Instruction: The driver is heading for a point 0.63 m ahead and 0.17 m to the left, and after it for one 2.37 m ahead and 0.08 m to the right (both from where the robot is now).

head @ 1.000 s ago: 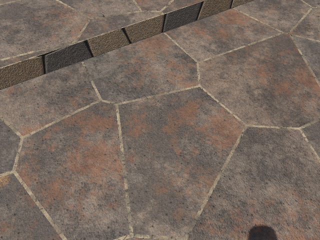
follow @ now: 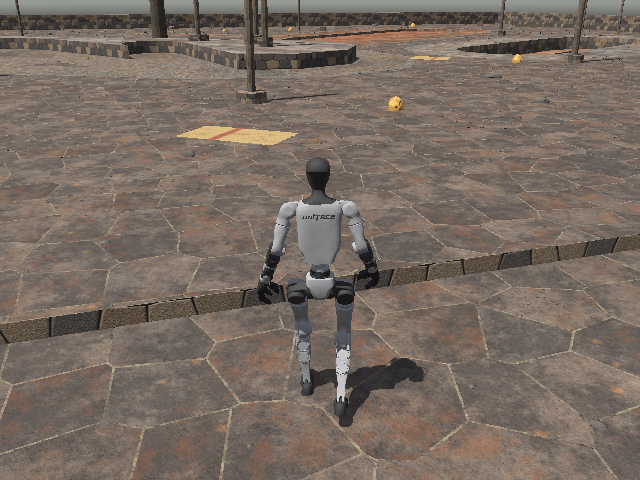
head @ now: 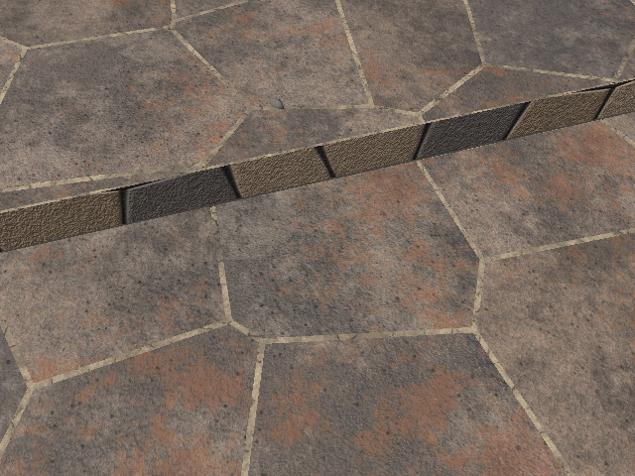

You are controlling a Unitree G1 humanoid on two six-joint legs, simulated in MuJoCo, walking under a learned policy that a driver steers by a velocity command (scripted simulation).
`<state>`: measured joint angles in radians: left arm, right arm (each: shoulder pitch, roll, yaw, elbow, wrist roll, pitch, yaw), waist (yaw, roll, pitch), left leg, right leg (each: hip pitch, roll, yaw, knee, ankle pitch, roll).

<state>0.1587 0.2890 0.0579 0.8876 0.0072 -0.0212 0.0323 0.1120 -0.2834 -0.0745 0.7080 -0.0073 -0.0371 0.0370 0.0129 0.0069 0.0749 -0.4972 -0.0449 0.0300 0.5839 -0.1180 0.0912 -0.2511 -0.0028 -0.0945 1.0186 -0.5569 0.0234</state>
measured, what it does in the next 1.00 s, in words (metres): walks ahead, turning left: right foot, then left foot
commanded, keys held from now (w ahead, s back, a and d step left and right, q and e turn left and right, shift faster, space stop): q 0.54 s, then w+q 0.14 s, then w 0.32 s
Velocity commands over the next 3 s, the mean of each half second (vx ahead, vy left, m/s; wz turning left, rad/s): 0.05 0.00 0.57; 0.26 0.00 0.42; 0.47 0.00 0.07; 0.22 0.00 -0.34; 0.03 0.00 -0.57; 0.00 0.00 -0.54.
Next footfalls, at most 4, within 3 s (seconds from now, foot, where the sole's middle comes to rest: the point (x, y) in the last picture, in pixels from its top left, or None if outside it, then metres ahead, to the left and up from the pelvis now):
0.40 right None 0.16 -0.16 -0.76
0.86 left None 0.07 0.11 -0.76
1.32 right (284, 435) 0.50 0.09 -0.76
1.76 left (154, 402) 0.56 0.37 -0.76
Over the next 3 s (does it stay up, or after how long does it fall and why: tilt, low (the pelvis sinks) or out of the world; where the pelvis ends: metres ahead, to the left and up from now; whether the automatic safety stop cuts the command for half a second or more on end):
stays up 0.52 0.22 0.02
